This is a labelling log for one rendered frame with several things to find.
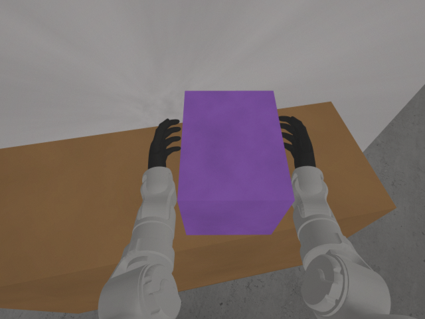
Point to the robot left hand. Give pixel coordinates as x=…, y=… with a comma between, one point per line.
x=158, y=152

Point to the robot right hand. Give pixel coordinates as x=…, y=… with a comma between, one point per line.
x=301, y=148

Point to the right robot forearm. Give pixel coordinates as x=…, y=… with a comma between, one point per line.
x=316, y=226

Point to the robot left upper arm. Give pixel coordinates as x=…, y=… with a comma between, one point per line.
x=147, y=292

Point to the left robot forearm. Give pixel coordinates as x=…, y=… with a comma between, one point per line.
x=154, y=227

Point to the carton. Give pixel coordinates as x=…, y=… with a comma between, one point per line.
x=233, y=175

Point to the robot right upper arm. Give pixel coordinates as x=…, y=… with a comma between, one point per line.
x=336, y=288

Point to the pedestal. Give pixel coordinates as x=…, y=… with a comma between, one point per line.
x=68, y=207

